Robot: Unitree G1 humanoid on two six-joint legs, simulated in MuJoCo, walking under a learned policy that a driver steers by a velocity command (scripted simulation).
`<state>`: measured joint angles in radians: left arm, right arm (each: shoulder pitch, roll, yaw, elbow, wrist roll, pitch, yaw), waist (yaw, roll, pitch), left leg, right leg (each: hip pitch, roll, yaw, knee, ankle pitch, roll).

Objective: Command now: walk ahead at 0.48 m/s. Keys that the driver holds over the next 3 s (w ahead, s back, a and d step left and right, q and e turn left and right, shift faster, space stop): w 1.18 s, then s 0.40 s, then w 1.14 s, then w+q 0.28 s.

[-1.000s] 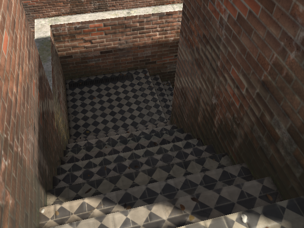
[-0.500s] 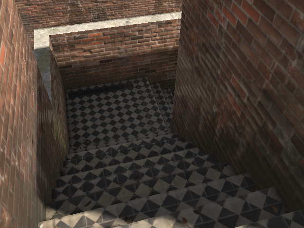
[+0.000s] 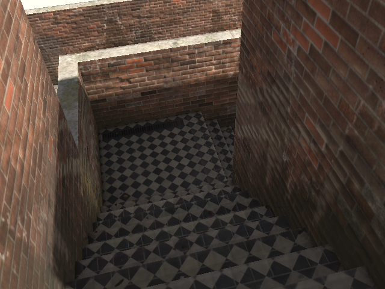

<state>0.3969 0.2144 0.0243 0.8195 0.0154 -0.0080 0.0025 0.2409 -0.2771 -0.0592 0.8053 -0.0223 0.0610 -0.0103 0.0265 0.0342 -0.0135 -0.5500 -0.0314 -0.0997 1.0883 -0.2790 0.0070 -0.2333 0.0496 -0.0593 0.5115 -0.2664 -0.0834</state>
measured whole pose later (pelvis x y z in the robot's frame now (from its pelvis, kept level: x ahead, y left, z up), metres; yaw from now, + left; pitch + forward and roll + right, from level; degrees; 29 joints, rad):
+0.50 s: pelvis +0.11 +0.06 -0.06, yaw +1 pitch +0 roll +0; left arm 0.16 0.27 0.06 0.82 0.03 0.02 0.04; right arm 0.51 -0.24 -0.03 0.94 -0.03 -0.02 -0.01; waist -0.05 -0.03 -0.01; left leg -0.29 -0.05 0.07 0.97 -0.67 0.07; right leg -0.74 0.09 0.15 1.31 -0.21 -0.04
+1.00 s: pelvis +0.30 +0.07 -0.25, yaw +1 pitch -2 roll +0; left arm 0.52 0.20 0.01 1.03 0.00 -0.07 0.00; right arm 0.26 -0.22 -0.05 0.90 -0.05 0.03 -0.01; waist 0.01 0.02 -0.03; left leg -0.76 -0.02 -0.17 1.16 0.15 0.00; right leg -0.33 0.06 -0.06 0.89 -0.54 -0.09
